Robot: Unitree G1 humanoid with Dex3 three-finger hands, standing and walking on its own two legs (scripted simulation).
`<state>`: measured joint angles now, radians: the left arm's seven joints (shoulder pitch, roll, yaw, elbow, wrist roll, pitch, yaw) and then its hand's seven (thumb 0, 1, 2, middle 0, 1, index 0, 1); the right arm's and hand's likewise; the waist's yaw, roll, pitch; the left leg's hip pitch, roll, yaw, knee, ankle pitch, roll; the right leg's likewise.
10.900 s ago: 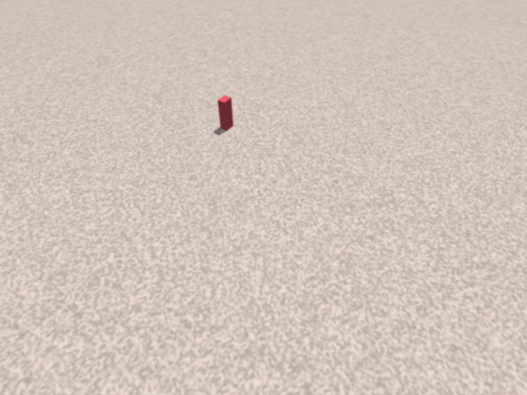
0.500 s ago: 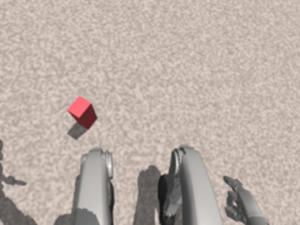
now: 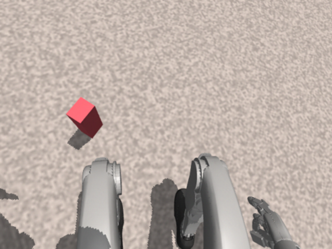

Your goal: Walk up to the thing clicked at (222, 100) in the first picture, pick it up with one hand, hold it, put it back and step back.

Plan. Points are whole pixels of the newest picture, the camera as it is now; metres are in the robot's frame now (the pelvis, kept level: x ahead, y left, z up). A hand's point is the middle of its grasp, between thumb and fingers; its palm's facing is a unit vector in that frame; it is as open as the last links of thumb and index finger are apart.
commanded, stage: go down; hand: left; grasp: from the side
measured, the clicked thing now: (87, 120) +0.48 +0.23 -0.31
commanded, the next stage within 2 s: approach in 0.28 s
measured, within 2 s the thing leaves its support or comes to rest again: neither
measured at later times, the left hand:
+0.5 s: hand out of the picture +0.40 +0.41 -0.01, palm faces +0.19 -0.98 -0.10, open 17.5 cm
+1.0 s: hand (44, 126) +0.42 +0.32 -0.22, palm faces +0.10 -1.00 +0.02, open 17.6 cm
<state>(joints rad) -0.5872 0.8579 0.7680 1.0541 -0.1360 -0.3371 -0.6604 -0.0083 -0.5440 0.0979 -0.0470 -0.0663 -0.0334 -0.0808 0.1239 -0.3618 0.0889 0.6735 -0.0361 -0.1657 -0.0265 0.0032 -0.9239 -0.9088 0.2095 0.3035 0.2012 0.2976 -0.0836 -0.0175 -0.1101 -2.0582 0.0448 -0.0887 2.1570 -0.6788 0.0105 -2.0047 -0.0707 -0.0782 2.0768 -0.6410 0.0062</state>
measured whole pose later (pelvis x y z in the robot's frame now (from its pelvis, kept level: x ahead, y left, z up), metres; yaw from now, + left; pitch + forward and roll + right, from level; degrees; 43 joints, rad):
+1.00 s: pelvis -0.01 +0.01 -0.10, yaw -6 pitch +24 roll -11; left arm -0.64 0.83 0.74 1.27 -0.20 -0.76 -0.61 -0.01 -0.60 0.07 -0.07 -0.09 -0.05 -0.11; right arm -0.05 -0.37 0.28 0.64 -0.18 -0.12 0.05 0.00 -0.93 -0.91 0.21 0.30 0.20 0.30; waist -0.19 -0.16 0.14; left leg -2.25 0.05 -0.21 2.52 -0.71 0.01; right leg -2.15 -0.04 -0.15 2.36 -0.63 0.02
